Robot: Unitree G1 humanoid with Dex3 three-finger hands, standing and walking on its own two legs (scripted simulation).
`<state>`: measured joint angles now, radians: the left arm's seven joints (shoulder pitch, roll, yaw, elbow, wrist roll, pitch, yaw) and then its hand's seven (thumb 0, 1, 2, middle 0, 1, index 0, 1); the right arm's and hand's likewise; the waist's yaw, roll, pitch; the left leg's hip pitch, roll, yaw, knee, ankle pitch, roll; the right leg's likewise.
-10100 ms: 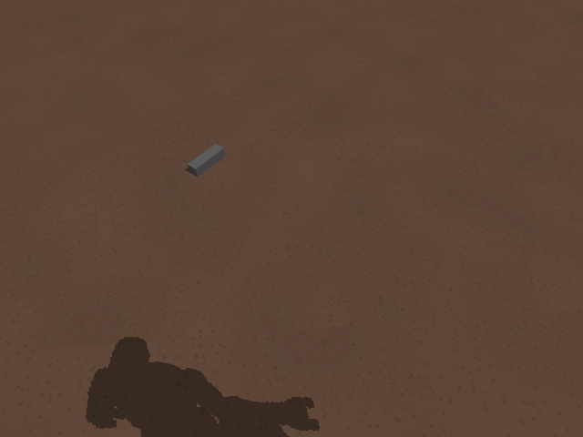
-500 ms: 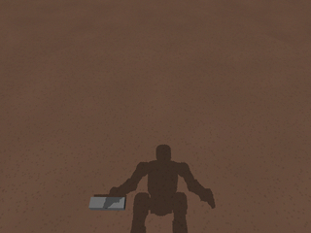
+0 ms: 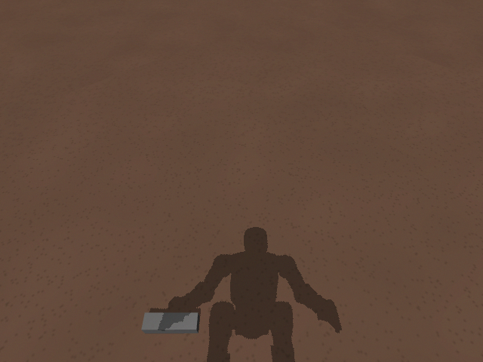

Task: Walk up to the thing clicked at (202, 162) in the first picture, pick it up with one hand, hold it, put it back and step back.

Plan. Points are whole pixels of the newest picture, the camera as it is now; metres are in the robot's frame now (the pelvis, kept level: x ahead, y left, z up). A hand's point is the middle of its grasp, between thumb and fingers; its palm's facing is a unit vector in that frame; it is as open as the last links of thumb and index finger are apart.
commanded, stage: walk up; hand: left
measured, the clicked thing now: (171, 323) +0.38 +0.29 -0.75
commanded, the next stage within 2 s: stand in 1.16 s
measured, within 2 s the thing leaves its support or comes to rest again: neither
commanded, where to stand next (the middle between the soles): +0.05 +0.03 m, yaw +1 degrees
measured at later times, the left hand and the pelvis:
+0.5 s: hand out of the picture +0.12 +0.27 -0.15, palm faces -0.06 -0.92 -0.40, open 7.4 cm; pelvis +0.01 +0.01 -0.01, yaw -1 degrees
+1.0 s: hand out of the picture +0.07 +0.27 -0.16, palm faces -0.08 -0.91 -0.40, open 7.4 cm; pelvis -0.01 +0.01 -0.01, yaw -2 degrees
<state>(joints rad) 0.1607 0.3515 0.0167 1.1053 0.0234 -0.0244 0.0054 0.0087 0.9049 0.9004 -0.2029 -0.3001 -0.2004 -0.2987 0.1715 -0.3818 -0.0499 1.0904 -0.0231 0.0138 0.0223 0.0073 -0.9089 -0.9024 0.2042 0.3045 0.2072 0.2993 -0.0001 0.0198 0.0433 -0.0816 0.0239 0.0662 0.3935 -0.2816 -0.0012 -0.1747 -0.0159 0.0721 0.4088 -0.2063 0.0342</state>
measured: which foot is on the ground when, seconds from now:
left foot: down 0.00-1.00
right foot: down 0.00-1.00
